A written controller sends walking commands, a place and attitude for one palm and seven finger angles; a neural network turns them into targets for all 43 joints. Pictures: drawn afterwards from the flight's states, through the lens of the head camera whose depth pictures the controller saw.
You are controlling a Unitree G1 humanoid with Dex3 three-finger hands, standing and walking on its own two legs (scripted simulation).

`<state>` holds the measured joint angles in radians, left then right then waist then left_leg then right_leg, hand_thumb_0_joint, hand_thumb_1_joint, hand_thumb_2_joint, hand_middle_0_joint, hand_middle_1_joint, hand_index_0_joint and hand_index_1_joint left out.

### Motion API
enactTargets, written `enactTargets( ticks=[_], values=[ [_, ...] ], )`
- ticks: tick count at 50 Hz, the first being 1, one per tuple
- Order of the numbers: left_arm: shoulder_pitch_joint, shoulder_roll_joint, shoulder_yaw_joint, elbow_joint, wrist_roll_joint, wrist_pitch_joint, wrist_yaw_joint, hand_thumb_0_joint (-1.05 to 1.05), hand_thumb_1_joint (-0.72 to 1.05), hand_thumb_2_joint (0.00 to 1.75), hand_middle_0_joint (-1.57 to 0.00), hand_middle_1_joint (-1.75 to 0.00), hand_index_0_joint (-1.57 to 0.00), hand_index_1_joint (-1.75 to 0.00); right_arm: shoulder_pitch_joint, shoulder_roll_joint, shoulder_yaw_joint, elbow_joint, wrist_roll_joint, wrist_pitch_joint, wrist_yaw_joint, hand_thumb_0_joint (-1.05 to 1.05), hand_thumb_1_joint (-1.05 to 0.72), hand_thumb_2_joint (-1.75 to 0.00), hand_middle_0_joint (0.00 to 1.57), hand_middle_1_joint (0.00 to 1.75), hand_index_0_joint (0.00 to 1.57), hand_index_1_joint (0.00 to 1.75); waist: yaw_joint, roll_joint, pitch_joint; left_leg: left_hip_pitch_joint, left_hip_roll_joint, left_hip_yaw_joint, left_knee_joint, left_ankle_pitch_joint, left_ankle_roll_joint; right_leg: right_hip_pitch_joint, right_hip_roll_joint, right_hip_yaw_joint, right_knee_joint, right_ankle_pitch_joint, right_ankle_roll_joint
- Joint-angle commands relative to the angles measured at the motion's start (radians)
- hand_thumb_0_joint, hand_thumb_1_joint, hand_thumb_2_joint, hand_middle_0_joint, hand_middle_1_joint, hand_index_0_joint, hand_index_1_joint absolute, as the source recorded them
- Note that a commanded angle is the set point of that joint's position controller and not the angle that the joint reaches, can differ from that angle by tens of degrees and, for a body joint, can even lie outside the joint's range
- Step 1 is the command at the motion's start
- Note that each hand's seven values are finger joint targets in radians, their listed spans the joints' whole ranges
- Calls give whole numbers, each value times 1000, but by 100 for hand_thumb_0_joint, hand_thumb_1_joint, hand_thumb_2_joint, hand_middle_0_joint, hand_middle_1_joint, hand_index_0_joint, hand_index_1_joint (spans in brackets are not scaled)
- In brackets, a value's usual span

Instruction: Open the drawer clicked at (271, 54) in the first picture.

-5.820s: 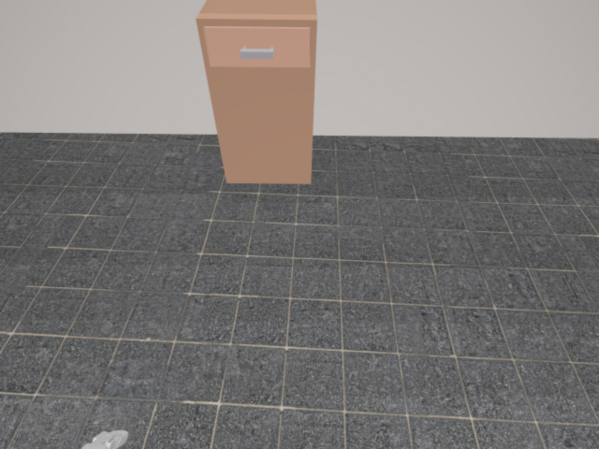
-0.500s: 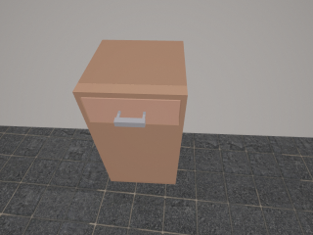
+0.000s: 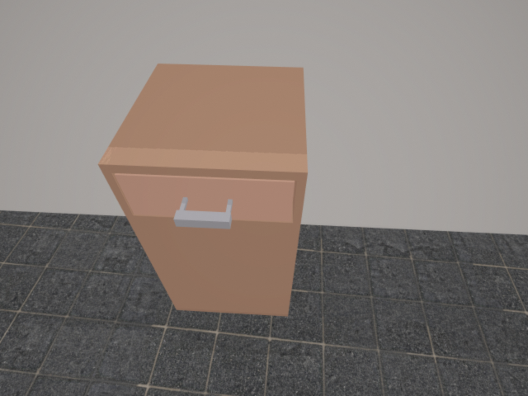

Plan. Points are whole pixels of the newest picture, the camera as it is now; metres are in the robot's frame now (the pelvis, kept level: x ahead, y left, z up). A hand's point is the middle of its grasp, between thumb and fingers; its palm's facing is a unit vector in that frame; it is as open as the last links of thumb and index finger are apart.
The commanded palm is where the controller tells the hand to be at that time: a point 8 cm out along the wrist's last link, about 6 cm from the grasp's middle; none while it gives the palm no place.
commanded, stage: come to a stop and stand still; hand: left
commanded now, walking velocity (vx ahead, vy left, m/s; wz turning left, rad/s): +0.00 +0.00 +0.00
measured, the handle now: (205, 211) +0.50 +0.16 -0.08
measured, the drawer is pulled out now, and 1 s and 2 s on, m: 0.00 0.00 0.00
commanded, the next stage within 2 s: look again from close up in 0.26 s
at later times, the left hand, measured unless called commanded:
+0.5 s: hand out of the picture +0.03 +0.17 -0.17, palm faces +0.03 -0.98 -0.20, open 7.2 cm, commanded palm none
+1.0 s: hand out of the picture +0.05 +0.18 -0.15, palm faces -0.04 -0.95 -0.31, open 7.2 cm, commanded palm +0.11 +0.22 -0.06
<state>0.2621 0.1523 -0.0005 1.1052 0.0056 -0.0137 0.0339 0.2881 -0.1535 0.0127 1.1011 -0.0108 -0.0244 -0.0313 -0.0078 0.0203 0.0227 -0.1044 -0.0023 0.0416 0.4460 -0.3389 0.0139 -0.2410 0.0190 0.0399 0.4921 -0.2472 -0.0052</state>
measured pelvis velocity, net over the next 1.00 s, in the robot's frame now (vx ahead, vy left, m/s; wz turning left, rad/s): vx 0.01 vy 0.00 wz -0.01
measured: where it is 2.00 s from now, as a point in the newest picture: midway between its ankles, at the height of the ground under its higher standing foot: outside the picture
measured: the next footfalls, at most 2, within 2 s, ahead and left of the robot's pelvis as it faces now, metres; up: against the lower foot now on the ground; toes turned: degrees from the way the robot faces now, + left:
none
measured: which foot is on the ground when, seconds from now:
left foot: down 0.00-1.00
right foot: down 0.00-1.00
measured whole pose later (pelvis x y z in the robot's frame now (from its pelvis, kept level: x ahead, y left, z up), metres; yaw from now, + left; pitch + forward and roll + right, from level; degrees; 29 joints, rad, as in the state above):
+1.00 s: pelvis +0.01 +0.00 +0.00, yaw +0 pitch +0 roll +0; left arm 0.41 0.19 -0.05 0.65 0.09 0.08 0.09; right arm 0.36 -0.14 0.01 1.03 0.02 -0.13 -0.08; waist 0.03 0.00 0.03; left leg -0.09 0.00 0.05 0.45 -0.36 0.01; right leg -0.25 0.02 0.04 0.53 -0.27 -0.01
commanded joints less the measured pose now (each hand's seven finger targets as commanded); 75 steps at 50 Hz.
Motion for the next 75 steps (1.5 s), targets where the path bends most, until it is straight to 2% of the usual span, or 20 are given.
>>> enactTargets(
  ticks=[1, 45, 46, 47, 48, 49, 50, 51, 52, 54, 56, 58, 59, 61, 63, 65, 66, 69, 73, 75],
  values=[
    [57, 94, 16, -34, 2, -16, 0, 0, 90, 90, -20, -30, -20, -30, 90, -90, -15, -11, -1, -12, -12, 0, -90, -90, 20, 30, 20, 30, 0, -26, 5, -56, 99, -61, -63, 296, 21, 87, -103, 78, -40, 372, -51],
    [80, 67, 12, -19, 2, -5, 2, 0, 90, 90, -20, -30, -20, -30, 126, -63, -13, 32, -1, -9, -21, 0, -90, -90, 20, 30, 20, 30, 5, -2, 68, -56, 109, -66, -105, 228, 24, 79, -85, 64, -70, 257, -52],
    [184, 128, 24, 31, 13, -35, 49, 0, 90, 90, -20, -30, -20, -30, -31, -112, -29, -45, 10, -17, -9, 0, -90, -90, 20, 30, 20, 30, 64, -52, 52, -120, 111, -4, 138, 403, -11, 90, -159, 93, -29, 809, -17],
    [-620, 439, -14, -1502, 138, -196, 43, 0, 88, 89, -20, -32, -20, -32, -6, -265, -21, -394, 67, -179, -56, 0, -90, -90, 20, 30, 20, 30, -30, 238, -454, 99, 9, -32, -13, 636, 21, 200, -63, 138, 60, 661, -53],
    [-222, 346, 31, -1196, 161, -79, 119, 0, 85, 88, -20, -33, -20, -33, -87, -185, -38, -343, 42, -278, -93, 0, -90, -90, 20, 30, 20, 30, 23, 406, -375, 162, 48, -44, -59, 885, 5, 92, -19, 11, 118, 290, -63],
    [-165, 256, 10, -1132, 128, -3, 174, 0, 83, 87, -21, -34, -21, -34, -80, -174, -59, -267, 55, -301, -95, 0, -90, -90, 20, 30, 20, 30, 17, 359, -292, 105, 70, -50, -38, 820, -40, -21, -18, -50, 138, 66, -39],
    [94, 43, -113, -936, 153, 88, 173, 0, 81, 86, -21, -36, -21, -36, -66, -125, -46, -275, 68, -302, -87, 0, -90, -90, 20, 30, 20, 30, -4, 166, -130, 0, 89, -57, -61, 683, -28, -109, -16, -87, 129, -16, -16],
    [-46, 56, -158, -1151, 188, 67, 158, 0, 78, 85, -21, -37, -21, -37, -103, -157, -41, -370, 64, -312, -68, 0, -90, -90, 20, 30, 20, 30, 7, 58, -75, -56, 75, -78, -18, 583, -9, -102, -31, -66, 72, 76, -19],
    [-33, 150, -106, -1173, 293, 48, 171, 0, 76, 84, -21, -39, -21, -39, -124, -204, -50, -383, 38, -313, -65, 0, -90, -90, 20, 30, 20, 30, -4, -21, -137, -84, 44, -74, 33, 474, 4, -103, -18, -22, 45, 145, -33],
    [-14, 188, -98, -1140, 468, 37, 215, 0, 71, 82, -21, -42, -21, -42, -128, -229, -51, -462, 1, -277, -47, 0, -90, -90, 20, 30, 20, 30, -22, -139, -99, -210, 2, -84, 92, 336, 16, -170, -11, -9, 74, 105, -46],
    [171, 119, -127, -1009, 652, 45, 255, 0, 67, 80, -22, -45, -22, -45, -145, -217, -73, -536, -25, -222, -13, 0, -90, -90, 20, 30, 20, 30, 28, -257, -68, -302, -21, -68, 129, 236, 1, -213, 2, -20, 77, -43, -48],
    [396, 129, -99, -955, 803, 34, 280, 0, 62, 78, -22, -48, -22, -48, -184, -221, -86, -597, -35, -134, 31, 0, -90, -90, 20, 30, 20, 30, 102, -290, -54, -402, -35, -37, 135, 156, -15, -184, 3, 11, 80, -73, -59],
    [435, 176, -51, -963, 865, 15, 287, 0, 60, 77, -22, -50, -22, -50, -198, -219, -91, -613, -30, -89, 54, 0, -90, -90, 20, 30, 20, 30, 137, -268, -104, -431, -38, -23, 142, 180, -20, -138, 0, 47, 99, 12, -74],
    [352, 231, -22, -1055, 958, -37, 311, 0, 55, 75, -22, -53, -22, -53, -270, -209, -76, -680, -19, -28, 75, 0, -90, -90, 20, 30, 20, 30, 155, -255, -152, -487, -51, -11, 167, 160, -21, -114, -16, 80, 140, 61, -79],
    [259, 270, 5, -1115, 1031, -69, 351, 0, 50, 73, -23, -55, -23, -55, -306, -202, -69, -714, -16, 10, 81, 0, -90, -90, 20, 30, 20, 30, 156, -145, -167, -481, -64, -6, 190, 124, -18, -144, -14, 104, 162, 22, -85],
    [129, 332, 58, -1226, 1101, -80, 414, 0, 46, 71, -23, -58, -23, -58, -309, -189, -74, -729, -31, 47, 80, 0, -90, -90, 20, 30, 20, 30, 153, 12, -222, -456, -75, -2, 227, 99, -11, -175, -9, 123, 185, -2, -90],
    [109, 337, 70, -1236, 1124, -81, 447, 0, 43, 70, -23, -60, -23, -60, -291, -173, -74, -733, -41, 56, 77, 0, -90, -90, 20, 30, 20, 30, 147, 44, -276, -430, -77, -4, 254, 115, -6, -179, -4, 116, 206, 30, -90],
    [-170, 397, 107, -1378, 1161, -118, 531, 0, 36, 67, -24, -64, -24, -64, -289, -162, -80, -713, -72, 77, 49, 0, -90, -90, 20, 30, 20, 30, 76, 9, -378, -411, -79, -42, 355, 111, 13, -262, -6, 161, 247, 59, -75],
    [-286, 383, 61, -1382, 1112, -207, 559, 0, 27, 63, -25, -70, -25, -70, -293, -159, -86, -688, -84, 61, 27, 0, -90, -90, 20, 30, 20, 30, 9, 44, -402, -359, -71, -61, 445, 62, 21, -397, -19, 150, 264, -14, -63],
    [-288, 371, 43, -1334, 1070, -194, 544, 0, 22, 61, -25, -74, -25, -74, -302, -161, -83, -678, -83, 58, 17, 0, -90, -90, 20, 30, 20, 30, -10, 24, -386, -379, -67, -61, 437, 30, 25, -386, -19, 118, 247, -35, -53]
  ],
)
